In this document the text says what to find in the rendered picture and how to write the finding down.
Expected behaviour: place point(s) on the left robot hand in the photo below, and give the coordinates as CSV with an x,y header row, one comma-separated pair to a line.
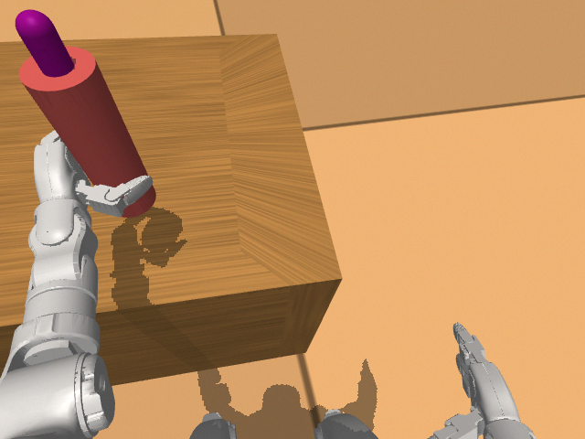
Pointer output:
x,y
57,174

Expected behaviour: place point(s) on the bottle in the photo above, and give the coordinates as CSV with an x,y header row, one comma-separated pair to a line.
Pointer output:
x,y
68,87

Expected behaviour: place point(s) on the right robot arm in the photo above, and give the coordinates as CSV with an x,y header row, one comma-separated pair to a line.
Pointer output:
x,y
507,429

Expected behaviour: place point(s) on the right robot hand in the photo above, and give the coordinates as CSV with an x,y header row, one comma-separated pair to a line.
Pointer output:
x,y
484,384

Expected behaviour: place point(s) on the left robot arm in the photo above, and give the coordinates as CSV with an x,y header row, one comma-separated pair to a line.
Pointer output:
x,y
54,385

